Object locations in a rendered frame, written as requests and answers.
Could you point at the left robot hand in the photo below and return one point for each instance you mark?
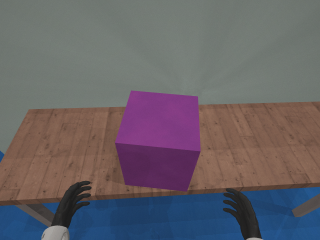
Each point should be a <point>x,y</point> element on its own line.
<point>67,206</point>

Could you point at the table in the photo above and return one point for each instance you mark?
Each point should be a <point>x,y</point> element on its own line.
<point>243,146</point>

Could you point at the carton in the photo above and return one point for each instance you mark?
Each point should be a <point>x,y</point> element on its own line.
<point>158,141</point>

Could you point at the robot left forearm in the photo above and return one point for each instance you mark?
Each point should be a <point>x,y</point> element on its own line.
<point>56,232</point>

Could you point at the right robot hand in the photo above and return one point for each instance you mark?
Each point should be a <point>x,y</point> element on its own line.
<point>244,214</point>

